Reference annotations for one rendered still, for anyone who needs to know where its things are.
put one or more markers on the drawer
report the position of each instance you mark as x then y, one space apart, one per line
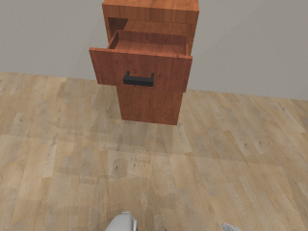
144 53

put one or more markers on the left robot thigh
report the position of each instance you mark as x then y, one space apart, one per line
123 223

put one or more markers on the handle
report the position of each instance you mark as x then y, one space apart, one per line
138 81

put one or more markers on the left robot shin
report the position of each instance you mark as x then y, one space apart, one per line
126 213

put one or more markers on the cabinet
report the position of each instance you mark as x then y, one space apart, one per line
174 17

